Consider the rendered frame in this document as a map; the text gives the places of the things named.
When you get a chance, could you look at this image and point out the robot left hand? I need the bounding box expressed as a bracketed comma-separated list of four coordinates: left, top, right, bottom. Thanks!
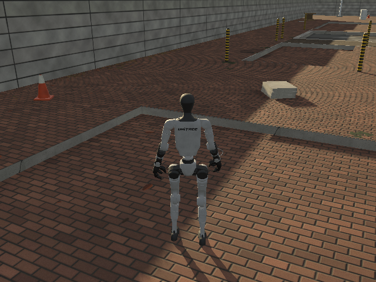
[153, 165, 166, 179]

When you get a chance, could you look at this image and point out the robot left thigh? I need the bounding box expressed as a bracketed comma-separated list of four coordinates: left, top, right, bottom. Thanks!
[168, 164, 180, 204]

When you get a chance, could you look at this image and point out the robot right hand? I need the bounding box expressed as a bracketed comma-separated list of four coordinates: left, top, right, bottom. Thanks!
[208, 160, 221, 172]

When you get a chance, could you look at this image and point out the robot left forearm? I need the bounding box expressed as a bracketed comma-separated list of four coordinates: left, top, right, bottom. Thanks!
[154, 142, 166, 167]

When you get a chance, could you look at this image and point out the robot left upper arm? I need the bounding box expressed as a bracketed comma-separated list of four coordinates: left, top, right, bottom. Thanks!
[159, 119, 175, 151]

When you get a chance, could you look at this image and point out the robot right forearm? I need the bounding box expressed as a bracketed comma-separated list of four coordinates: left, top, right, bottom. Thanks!
[210, 141, 220, 163]

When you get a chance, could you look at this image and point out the right robot shin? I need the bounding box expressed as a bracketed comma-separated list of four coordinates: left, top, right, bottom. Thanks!
[198, 197, 207, 237]

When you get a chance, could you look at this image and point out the robot right upper arm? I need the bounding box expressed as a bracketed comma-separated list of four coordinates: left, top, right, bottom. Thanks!
[200, 119, 216, 150]

